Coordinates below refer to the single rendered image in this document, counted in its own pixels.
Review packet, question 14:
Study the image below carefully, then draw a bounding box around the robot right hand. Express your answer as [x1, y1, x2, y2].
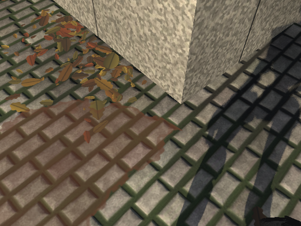
[259, 216, 301, 226]

